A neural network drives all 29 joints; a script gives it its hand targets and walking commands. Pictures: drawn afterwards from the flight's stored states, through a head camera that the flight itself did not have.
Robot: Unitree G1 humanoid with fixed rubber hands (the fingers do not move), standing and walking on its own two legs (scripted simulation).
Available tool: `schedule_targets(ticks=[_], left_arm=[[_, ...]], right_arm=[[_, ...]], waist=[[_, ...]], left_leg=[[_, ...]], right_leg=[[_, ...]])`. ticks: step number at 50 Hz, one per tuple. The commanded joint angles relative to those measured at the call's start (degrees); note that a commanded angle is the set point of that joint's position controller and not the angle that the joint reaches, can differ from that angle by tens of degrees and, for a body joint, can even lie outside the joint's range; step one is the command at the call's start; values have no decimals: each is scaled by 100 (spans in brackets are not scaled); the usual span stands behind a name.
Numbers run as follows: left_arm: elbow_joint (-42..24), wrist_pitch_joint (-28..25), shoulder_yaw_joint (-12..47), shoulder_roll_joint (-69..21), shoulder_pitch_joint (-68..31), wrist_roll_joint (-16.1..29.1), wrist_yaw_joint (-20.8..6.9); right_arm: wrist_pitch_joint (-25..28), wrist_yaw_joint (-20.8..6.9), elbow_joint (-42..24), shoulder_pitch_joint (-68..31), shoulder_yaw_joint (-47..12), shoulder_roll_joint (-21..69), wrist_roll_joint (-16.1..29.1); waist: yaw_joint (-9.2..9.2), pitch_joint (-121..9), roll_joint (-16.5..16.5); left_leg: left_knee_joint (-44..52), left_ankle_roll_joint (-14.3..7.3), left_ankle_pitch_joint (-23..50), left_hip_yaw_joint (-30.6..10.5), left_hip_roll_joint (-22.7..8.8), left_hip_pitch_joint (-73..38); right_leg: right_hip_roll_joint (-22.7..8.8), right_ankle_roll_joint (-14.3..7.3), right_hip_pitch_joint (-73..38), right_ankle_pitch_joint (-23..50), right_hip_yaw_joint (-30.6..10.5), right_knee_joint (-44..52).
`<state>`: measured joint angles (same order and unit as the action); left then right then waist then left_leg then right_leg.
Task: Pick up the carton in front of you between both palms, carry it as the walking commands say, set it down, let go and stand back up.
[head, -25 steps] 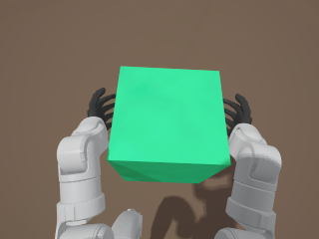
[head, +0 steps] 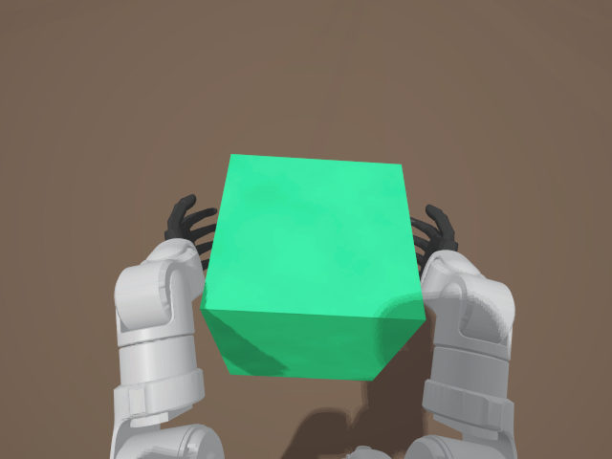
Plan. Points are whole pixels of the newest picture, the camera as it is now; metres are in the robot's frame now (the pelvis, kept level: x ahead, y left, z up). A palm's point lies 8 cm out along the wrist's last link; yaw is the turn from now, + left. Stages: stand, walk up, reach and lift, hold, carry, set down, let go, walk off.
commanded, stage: carry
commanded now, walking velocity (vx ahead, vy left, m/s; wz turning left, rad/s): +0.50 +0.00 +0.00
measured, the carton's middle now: (308, 278) +0.35 +0.00 +0.04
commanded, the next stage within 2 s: none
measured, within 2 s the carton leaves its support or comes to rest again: neither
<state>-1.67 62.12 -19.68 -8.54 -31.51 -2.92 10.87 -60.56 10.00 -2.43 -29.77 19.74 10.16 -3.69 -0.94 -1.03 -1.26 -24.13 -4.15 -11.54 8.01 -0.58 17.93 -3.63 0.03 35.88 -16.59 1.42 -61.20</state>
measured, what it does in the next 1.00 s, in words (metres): walks ahead: right foot, then left foot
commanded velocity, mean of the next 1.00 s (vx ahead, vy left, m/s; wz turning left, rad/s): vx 0.50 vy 0.00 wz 0.00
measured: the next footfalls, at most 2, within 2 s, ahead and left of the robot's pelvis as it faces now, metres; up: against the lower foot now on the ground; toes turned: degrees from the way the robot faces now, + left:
right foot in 0.22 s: +0.31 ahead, -0.13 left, +0.00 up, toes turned -8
left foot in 0.68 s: +0.62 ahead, +0.09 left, +0.00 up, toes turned +12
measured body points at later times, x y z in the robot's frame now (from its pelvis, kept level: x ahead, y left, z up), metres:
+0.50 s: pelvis +0.31 -0.05 +0.01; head +0.32 -0.06 +0.46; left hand +0.57 +0.12 +0.09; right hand +0.59 -0.19 +0.08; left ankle +0.37 +0.10 -0.69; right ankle +0.27 -0.13 -0.74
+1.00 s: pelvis +0.61 +0.02 +0.01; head +0.58 +0.03 +0.46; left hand +0.86 +0.16 +0.09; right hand +0.84 -0.14 +0.09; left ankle +0.58 +0.09 -0.74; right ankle +0.70 -0.15 -0.68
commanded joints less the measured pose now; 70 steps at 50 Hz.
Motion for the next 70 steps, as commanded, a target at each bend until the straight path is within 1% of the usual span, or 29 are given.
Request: schedule_targets(ticks=[1, 8, 11, 12, 13, 14, 16, 17, 19, 24, 31, 34, 35, 36, 37, 38, 40, 41, 44, 53, 56, 60, 61, 62, 63, 64, 66, 68, 70], left_arm=[[-357, -355, 3805, -4668, -3266, 843, -16], [-878, -418, 4128, -4428, -2021, 879, -93], [-1165, -312, 4157, -4309, -1155, 850, -155], [-1246, -257, 4107, -4214, -676, 798, -158], [-1312, -242, 4139, -4036, -651, 721, -125], [-1293, -205, 4192, -4292, -247, 824, -164], [-1781, -197, 4292, -4686, 22, 942, -307], [-2082, -205, 4377, -4824, 46, 1020, -353], [-2540, -224, 4513, -4918, 252, 1152, -416], [-3247, -116, 4747, -4486, 1140, 1346, -515], [-3572, 328, 4750, -3323, 1584, 1291, -374], [-3576, 484, 4712, -2978, 1537, 1283, -258], [-3542, 532, 4676, -2854, 1549, 1278, -213], [-3661, 586, 4697, -2789, 1542, 1280, -178], [-3686, 621, 4733, -2772, 1415, 1324, -173], [-3575, 608, 4807, -3048, 1401, 1329, -189], [-3363, 510, 4804, -3590, 1420, 1240, -292], [-3256, 439, 4798, -3817, 1413, 1186, -340], [-3038, 256, 4744, -4011, 1442, 986, -367], [-3261, 254, 4782, -3627, 1625, 1011, -216], [-3325, 343, 4769, -3379, 1698, 1084, -207], [-3337, 365, 4721, -3287, 1841, 1142, -239], [-3336, 356, 4685, -3304, 1881, 1116, -257], [-3350, 346, 4627, -3258, 1929, 1101, -272], [-3277, 312, 4627, -3343, 1996, 1177, -286], [-3309, 258, 4696, -3590, 2123, 1238, -342], [-3417, 108, 4843, -4144, 1878, 1287, -484], [-3448, -26, 4945, -4428, 1718, 1312, -602], [-3418, -92, 4989, -4388, 1819, 1291, -681]], right_arm=[[283, -68, -568, -3426, -3791, 4324, 1106], [361, -96, -933, -2005, -4016, 4057, 931], [228, -125, -1201, -1224, -4260, 4104, 975], [157, -133, -1353, -1065, -4335, 4064, 1005], [77, -158, -1450, -792, -4437, 4152, 1025], [33, -177, -1743, -875, -4547, 4087, 1133], [5, -249, -2130, -875, -4814, 4463, 1338], [10, -297, -2245, -731, -4893, 4671, 1450], [44, -331, -2484, -248, -4966, 4845, 1460], [-46, -248, -3009, 957, -4878, 4499, 1208], [-515, -144, -3404, 1449, -4674, 3297, 1085], [-644, -76, -3273, 1639, -4477, 2896, 1092], [-673, -46, -3176, 1708, -4395, 2789, 1074], [-678, -21, -3108, 1662, -4333, 2672, 1086], [-685, -29, -3022, 1773, -4350, 2794, 1195], [-673, -72, -3141, 1677, -4399, 2964, 1260], [-579, -215, -3218, 1330, -4604, 3486, 1328], [-524, -284, -3248, 1149, -4720, 3666, 1362], [-390, -426, -3139, 993, -4889, 3788, 1435], [-387, -309, -3118, 1563, -4662, 3266, 1293], [-464, -220, -3103, 1710, -4559, 3085, 1177], [-491, -173, -3176, 1730, -4599, 3078, 1146], [-485, -174, -3201, 1720, -4649, 3071, 1153], [-495, -180, -3313, 1606, -4757, 3103, 1195], [-499, -207, -3438, 1756, -4900, 3203, 1273], [-462, -256, -3507, 1723, -5021, 3380, 1347], [-340, -386, -3520, 1403, -5163, 3942, 1386], [-226, -463, -3452, 1394, -5234, 4244, 1361], [-130, -466, -3341, 1621, -5238, 4280, 1241]], waist=[[-111, -2514, 842], [-131, -2045, 1087], [77, -2545, 667], [217, -2969, 4], [225, -3256, -1540], [233, -2946, -1667], [231, -2575, -491], [211, -2406, -198], [188, -2368, -459], [175, -1830, -672], [216, -784, -765], [79, -1014, -494], [-14, -1288, -69], [-43, -1729, 1428], [-50, -1767, 2079], [-17, -1693, 1536], [5, -1630, 455], [43, -1570, 341], [53, -1452, 669], [-21, -810, 796], [-16, -542, 892], [104, -1019, 837], [155, -1349, 637], [191, -2091, -510], [222, -2657, -1521], [173, -2577, -1178], [152, -2381, -593], [119, -2127, -514], [116, -2162, -631]], left_leg=[[821, -631, 1681, -1248, -1397, -2623], [439, -241, 3205, -459, -1085, -2836], [-1148, 203, 3324, 64, -861, -1758], [-2304, 361, 1456, 85, -739, -680], [-3643, 549, -676, -106, -17, 1342], [-4429, 474, -1682, -483, 107, 2279], [-4418, 333, -1312, -722, -327, 2483], [-3998, 352, -1034, -753, -507, 2329], [-3274, 461, -725, -582, -480, 1926], [-1739, 638, 41, -145, -421, 1859], [-483, 376, 934, 251, -317, 1162], [-293, 242, 207, 770, 53, -487], [-217, 211, -135, 214, -304, -1605], [612, -466, -1512, -2541, -1889, -2668], [1403, -810, -1090, -3986, -2426, -2862], [1312, -775, -476, -3483, -2387, -2582], [1277, -550, -166, -2483, -2129, -1715], [1481, -377, -545, -1991, -1971, -1247], [1847, -247, -895, -1204, -1668, -904], [2001, -271, 331, -366, -1386, -1866], [1534, -226, 1865, -34, -1302, -2107], [-325, 258, 3820, 547, -978, -1822], [-1126, 485, 3062, 539, -805, -1164], [-2581, 690, 630, 429, -534, -70], [-3796, 779, -1884, 11, 109, 1149], [-4204, 691, -2136, -502, -53, 1236], [-3607, 485, -1847, -749, -445, 994], [-2092, 503, -1548, -523, -445, 324], [-1321, 548, -1451, -309, -292, -50]], right_leg=[[-99, 109, 554, 319, 146, 891], [274, -17, -445, 1362, 774, 3378], [297, -198, -3092, 1607, 992, 4078], [-823, -368, -4337, 1486, -375, 3920], [-2060, -1221, -5886, 1570, -2582, 4064], [-2092, -1392, -5853, 1836, -2860, 4357], [-1833, -1137, -5246, 2732, -1891, 4321], [-1688, -946, -4834, 2710, -1488, 4451], [-1433, -731, -4484, 2498, -883, 4682], [-1121, -778, -4181, 2263, -141, 4992], [-1077, -543, -3612, 2284, 291, 4972], [-773, -312, -2993, 2722, 802, 3518], [-534, -142, -2229, 2295, 974, 2377], [75, 180, -708, 935, 879, 515], [431, 155, 225, -1043, 436, -617], [-13, -4, 382, -1000, -68, -1182], [-447, -120, 184, -363, -209, -1046], [-581, -106, -70, 0, -265, -610], [-471, -8, -252, 504, 80, 270], [-331, 202, 280, 1595, 672, 2558], [-156, 88, 125, 1520, 908, 3061], [369, -28, -1971, 2197, 1423, 4018], [25, -19, -3096, 2780, 1070, 4089], [-1392, -408, -4598, 4917, -402, 3482], [-2134, -1297, -5593, 5471, -1795, 3745], [-2129, -1308, -5067, 5212, -1645, 4074], [-1796, -1000, -4207, 4562, -803, 4280], [-1395, -637, -3401, 3710, -104, 4551], [-1265, -683, -3272, 3110, 160, 4580]])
